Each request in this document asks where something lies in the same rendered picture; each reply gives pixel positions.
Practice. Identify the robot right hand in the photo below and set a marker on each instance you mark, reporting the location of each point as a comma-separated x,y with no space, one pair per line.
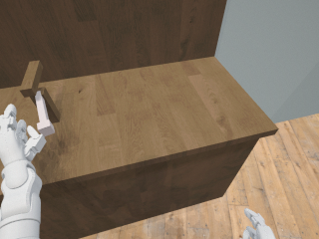
262,231

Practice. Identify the tap lever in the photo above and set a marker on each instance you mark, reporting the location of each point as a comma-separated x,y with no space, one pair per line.
44,126

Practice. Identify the counter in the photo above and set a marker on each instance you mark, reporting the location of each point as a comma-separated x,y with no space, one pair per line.
146,119

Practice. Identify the left robot forearm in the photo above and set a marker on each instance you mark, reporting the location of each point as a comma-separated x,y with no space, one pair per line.
20,211

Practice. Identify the robot left hand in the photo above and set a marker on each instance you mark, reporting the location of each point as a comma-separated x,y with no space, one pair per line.
14,144

